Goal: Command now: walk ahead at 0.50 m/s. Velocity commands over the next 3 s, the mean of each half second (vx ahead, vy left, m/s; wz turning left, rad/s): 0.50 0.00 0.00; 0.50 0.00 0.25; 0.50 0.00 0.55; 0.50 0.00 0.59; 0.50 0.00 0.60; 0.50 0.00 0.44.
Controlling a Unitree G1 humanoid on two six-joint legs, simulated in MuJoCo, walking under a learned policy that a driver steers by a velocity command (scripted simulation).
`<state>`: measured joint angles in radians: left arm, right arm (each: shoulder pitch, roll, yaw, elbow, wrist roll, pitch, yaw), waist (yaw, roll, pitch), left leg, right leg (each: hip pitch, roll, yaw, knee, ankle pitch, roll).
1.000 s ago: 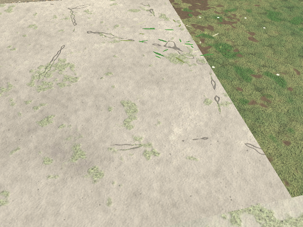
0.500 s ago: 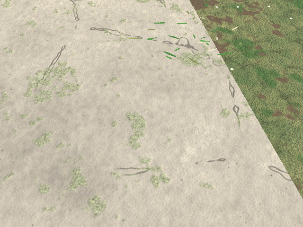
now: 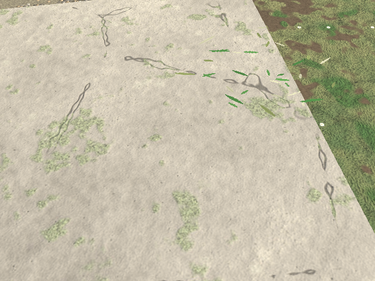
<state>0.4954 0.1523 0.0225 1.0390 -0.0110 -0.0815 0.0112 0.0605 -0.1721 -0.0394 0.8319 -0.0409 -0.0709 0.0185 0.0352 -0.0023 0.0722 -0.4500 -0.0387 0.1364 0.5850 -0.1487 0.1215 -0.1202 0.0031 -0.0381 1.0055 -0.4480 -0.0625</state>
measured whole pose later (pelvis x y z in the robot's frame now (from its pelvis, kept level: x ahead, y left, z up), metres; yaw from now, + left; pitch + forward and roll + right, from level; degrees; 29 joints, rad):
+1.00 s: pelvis +0.54 -0.02 +0.01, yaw +10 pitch +1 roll -1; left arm 0.44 0.16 0.04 1.03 0.02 -0.10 0.03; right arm 0.06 -0.18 -0.04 0.87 -0.03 -0.03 0.04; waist 0.04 0.02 0.05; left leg -0.57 0.04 0.11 0.64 -0.06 0.11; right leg 0.12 0.05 -0.25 0.21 -0.35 -0.05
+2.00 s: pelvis +1.04 +0.17 +0.03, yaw +45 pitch +1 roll -2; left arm 0.40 0.25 0.05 0.87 0.02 -0.09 0.00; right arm 0.10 -0.27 -0.05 0.72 -0.03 0.00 0.08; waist 0.05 0.04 0.04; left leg -0.66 0.07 0.01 0.83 -0.06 0.05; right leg -0.01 0.00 -0.22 0.25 -0.26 -0.01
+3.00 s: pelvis +1.33 +0.65 +0.03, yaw +76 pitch +1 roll -1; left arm 0.41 0.26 0.04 0.86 0.01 -0.08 -0.02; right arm 0.16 -0.29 -0.03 0.75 -0.04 -0.02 0.05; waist 0.05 0.05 0.02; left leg -0.60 0.02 -0.06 0.88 -0.17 0.04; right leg -0.08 0.03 -0.09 0.27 -0.22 -0.04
